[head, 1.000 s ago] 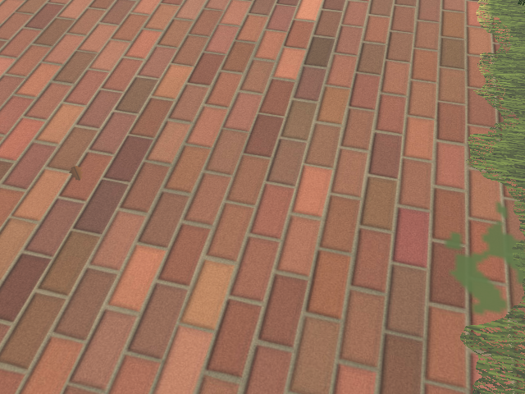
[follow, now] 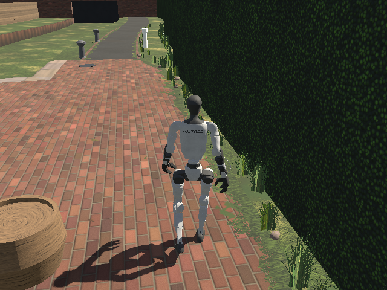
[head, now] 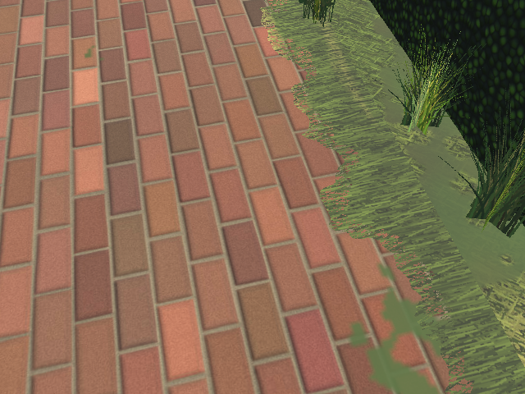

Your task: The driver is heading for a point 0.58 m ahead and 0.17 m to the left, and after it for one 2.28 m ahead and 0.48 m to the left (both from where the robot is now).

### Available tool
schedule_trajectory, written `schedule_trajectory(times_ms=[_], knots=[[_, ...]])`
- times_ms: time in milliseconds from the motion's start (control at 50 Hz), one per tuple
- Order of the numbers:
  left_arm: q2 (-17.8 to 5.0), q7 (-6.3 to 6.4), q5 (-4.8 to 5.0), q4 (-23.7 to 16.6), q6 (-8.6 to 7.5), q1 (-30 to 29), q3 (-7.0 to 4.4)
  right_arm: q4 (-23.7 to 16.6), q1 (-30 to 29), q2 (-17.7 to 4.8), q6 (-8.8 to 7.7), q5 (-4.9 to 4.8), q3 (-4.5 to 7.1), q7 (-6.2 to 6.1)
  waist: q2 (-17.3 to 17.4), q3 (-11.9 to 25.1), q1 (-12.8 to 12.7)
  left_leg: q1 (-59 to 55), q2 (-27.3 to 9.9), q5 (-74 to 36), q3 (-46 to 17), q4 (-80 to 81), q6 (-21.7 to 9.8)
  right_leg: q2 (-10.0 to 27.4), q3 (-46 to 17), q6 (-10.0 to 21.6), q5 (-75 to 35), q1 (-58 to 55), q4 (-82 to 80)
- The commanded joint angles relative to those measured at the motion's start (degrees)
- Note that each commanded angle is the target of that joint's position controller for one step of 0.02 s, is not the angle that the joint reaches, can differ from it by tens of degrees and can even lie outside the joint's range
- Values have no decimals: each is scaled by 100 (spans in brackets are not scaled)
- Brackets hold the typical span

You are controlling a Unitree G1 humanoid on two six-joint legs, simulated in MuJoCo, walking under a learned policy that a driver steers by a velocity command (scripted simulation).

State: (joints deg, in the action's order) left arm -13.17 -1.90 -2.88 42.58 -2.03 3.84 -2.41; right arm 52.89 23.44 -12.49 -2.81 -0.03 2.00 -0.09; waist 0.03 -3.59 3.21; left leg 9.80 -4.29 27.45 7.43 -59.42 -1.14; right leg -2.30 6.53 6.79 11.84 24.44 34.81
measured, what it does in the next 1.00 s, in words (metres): walks ahead, turning left: left foot, then right foot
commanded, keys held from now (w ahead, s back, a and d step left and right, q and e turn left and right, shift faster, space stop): w+q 0.70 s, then q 0.02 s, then e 0.28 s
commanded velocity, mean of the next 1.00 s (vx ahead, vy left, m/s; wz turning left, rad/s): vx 0.43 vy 0.00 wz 0.30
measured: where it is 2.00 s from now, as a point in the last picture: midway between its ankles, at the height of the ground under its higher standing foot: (207, 372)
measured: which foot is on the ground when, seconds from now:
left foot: up 0.00-0.48, down 0.50-1.00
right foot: down 0.00-0.50, up 0.52-0.98, down 1.00-1.00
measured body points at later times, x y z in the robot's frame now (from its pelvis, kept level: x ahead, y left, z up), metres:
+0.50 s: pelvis +0.26 +0.04 +0.00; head +0.29 +0.05 +0.44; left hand +0.16 +0.28 -0.15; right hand +0.48 -0.15 -0.12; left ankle +0.34 +0.11 -0.72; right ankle +0.08 -0.06 -0.71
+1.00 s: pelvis +0.50 +0.10 +0.01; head +0.52 +0.12 +0.45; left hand +0.54 +0.38 -0.12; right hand +0.61 -0.14 -0.13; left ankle +0.35 +0.11 -0.72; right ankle +0.63 +0.08 -0.72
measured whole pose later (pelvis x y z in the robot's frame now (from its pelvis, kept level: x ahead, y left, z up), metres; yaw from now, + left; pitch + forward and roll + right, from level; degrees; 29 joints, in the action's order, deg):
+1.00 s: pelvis +0.50 +0.10 +0.01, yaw +22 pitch +0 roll +2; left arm -13.3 -0.4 -1.5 46.4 -2.9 9.0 -0.6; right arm 52.3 19.9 -14.1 -2.8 1.0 2.2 -1.5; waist -2.0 -3.4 2.2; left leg -0.7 8.3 22.6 -1.2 -24.0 -6.1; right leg -0.8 3.1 4.2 2.7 24.6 29.6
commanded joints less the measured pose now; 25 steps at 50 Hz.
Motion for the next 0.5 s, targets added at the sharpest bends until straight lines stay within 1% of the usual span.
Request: schedule_trajectory(times_ms=[20,40,60,80,100,120,160,220,260,320,360,380,420,440,460,480,500], knots=[[-937,179,115,270,-63,1496,-297,-621,-433,-677,-168,-98,129,38,-86,760,-702,2716,-63,-725,-981,-1342,-252,2164,-2424,852,-1402,-2794,-1924],[-687,168,126,299,-128,1255,-217,-476,-300,-650,-112,-13,150,45,-83,471,-473,2411,-167,-868,-1011,-965,-249,1881,-1857,571,-1652,-2293,-2086],[-508,170,165,325,-182,1118,-159,-341,4,-587,0,96,152,62,-285,389,-284,2028,-194,-984,-1002,-748,-214,1710,-1466,370,-1640,-1893,-2252],[-410,164,165,358,-246,1136,-126,-236,140,-515,90,137,157,94,-324,386,-233,1825,-159,-1063,-994,-685,-203,1618,-1276,305,-1679,-1716,-2387],[-446,171,178,416,-308,1203,-132,-221,158,-453,144,137,165,136,-312,334,-177,1862,-111,-1165,-973,-656,-194,1578,-1127,298,-1787,-1678,-2498],[-522,175,194,475,-358,1266,-149,-234,56,-397,174,138,172,174,-306,256,-146,2025,-113,-1342,-981,-575,-190,1554,-948,261,-1835,-1690,-2589],[-575,187,194,577,-408,1443,-166,-330,-355,-346,201,123,183,218,-339,43,-213,2494,-149,-1794,-972,-347,-158,1496,-619,154,-1857,-1788,-2743],[-507,208,195,701,-418,1683,-137,-490,-932,-343,196,125,183,254,-360,-134,-324,2991,-121,-2388,-922,206,-117,1440,-250,54,-2006,-2031,-2814],[-487,231,202,763,-422,1746,-113,-609,-1298,-282,174,136,145,285,-363,-206,-372,2985,-74,-2726,-739,820,-112,1393,30,1,-2254,-2126,-2778],[-549,292,200,911,-413,2019,-105,-832,-1881,-190,163,171,65,345,-367,-310,-530,2873,5,-2906,-330,1638,-201,1492,313,-31,-2731,-2436,-2706],[-610,332,186,1028,-378,2207,-106,-969,-2140,-190,153,183,40,372,-349,-346,-592,2817,104,-2729,-108,2029,-339,1592,462,-49,-3238,-2810,-2517],[-659,353,177,1062,-354,2223,-109,-1006,-2159,-212,152,189,43,374,-362,-310,-559,2687,204,-2539,-8,2174,-429,1633,550,-75,-3753,-2972,-2332],[-827,405,162,1082,-305,2141,-135,-988,-1925,-311,169,197,87,340,-516,-57,-383,2180,532,-1986,219,2278,-661,1696,719,-131,-5414,-3237,-1683],[-925,430,150,1079,-269,2069,-159,-930,-1647,-385,177,203,124,311,-619,136,-234,1843,720,-1644,297,2281,-800,1727,773,-131,-6114,-3320,-1179],[-1019,432,132,1052,-214,1980,-185,-818,-1193,-493,162,206,185,282,-648,422,-18,1325,888,-1348,293,2382,-957,1755,788,-87,-6331,-3273,-394],[-1083,413,141,1002,-168,1901,-203,-629,-546,-658,116,235,279,245,-556,796,283,443,1016,-1302,158,2752,-1132,1729,795,-90,-5778,-2914,695],[-1049,374,172,858,-171,1746,-194,-416,280,-1061,89,311,443,164,-86,1239,714,-874,481,-1085,-741,3269,-1443,1512,860,-243,-4123,-1839,2377]])
Keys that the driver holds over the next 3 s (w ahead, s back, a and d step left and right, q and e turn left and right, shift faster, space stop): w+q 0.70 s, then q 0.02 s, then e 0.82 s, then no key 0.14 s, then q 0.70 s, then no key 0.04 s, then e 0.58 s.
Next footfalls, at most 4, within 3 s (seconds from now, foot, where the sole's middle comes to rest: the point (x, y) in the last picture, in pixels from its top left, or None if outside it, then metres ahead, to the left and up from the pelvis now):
0.50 left None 0.38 0.13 -0.76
1.00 right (229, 309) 0.66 0.09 -0.76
1.52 left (165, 348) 0.57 0.25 -0.76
1.92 right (247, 356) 0.54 0.05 -0.76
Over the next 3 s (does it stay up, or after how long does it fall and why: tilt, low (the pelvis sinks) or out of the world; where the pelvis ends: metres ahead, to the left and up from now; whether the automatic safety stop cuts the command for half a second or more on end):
stays up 0.50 0.18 0.02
